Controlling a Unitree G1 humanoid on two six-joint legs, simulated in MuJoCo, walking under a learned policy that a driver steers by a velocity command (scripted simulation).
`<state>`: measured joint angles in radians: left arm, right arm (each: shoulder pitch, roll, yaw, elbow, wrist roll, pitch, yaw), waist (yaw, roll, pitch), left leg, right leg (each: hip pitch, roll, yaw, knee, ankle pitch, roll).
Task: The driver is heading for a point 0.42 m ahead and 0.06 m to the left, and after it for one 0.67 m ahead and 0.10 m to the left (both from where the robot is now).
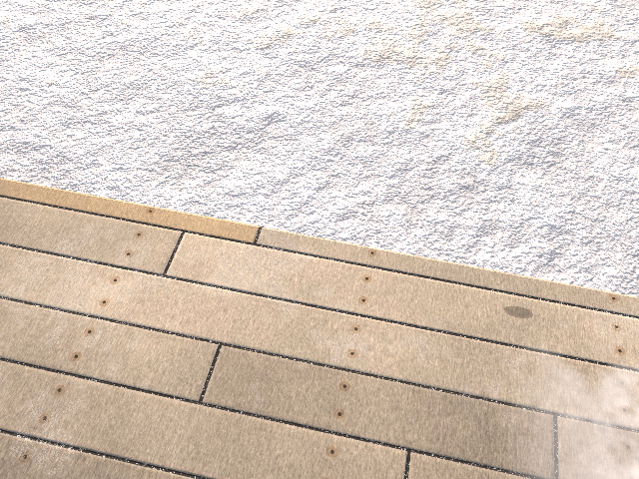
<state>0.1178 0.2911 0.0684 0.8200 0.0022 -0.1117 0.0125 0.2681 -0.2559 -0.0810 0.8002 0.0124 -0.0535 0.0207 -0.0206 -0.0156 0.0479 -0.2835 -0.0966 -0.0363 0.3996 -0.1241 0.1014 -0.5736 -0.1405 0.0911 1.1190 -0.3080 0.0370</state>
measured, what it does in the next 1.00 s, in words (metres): walks ahead, turning left: right foot, then left foot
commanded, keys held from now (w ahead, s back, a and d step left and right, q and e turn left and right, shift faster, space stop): w+q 0.38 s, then q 0.38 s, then no key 0.24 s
